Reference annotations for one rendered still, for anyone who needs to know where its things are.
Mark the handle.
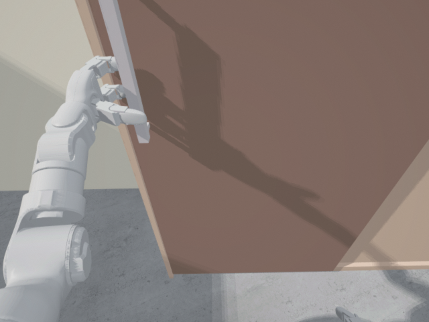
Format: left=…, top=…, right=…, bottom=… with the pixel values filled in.
left=99, top=0, right=150, bottom=143

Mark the left robot upper arm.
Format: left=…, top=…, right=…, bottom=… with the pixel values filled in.
left=0, top=224, right=92, bottom=322

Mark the robot left forearm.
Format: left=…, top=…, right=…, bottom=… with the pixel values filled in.
left=3, top=101, right=97, bottom=285

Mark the robot left hand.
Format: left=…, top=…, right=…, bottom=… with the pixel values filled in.
left=65, top=56, right=147, bottom=126

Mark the robot right hand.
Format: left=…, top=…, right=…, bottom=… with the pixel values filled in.
left=335, top=307, right=362, bottom=322

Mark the wardrobe door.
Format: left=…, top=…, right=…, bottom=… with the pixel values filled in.
left=339, top=140, right=429, bottom=263
left=88, top=0, right=429, bottom=274

